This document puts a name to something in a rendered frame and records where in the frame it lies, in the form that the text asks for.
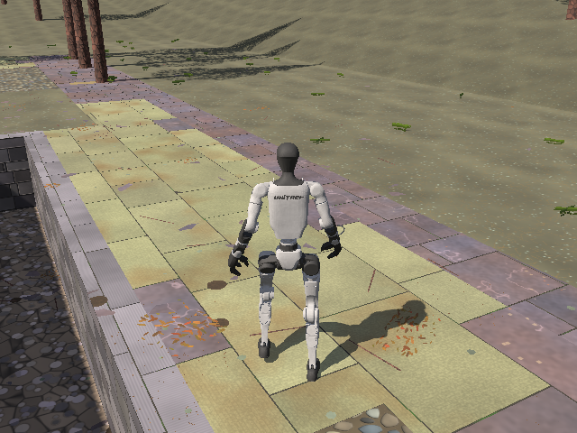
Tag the left robot upper arm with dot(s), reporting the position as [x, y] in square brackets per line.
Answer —
[254, 208]

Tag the right robot forearm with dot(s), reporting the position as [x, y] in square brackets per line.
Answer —
[332, 233]

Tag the right robot thigh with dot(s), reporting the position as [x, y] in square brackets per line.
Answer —
[311, 276]

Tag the left robot hand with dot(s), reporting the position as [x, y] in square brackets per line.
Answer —
[233, 261]

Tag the robot right foot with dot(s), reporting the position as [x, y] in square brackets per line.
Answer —
[312, 373]

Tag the left robot forearm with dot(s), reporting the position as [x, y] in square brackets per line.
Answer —
[242, 241]

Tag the right robot upper arm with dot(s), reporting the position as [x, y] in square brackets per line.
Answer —
[316, 190]

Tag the right robot hand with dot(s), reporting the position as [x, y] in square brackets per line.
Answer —
[328, 245]

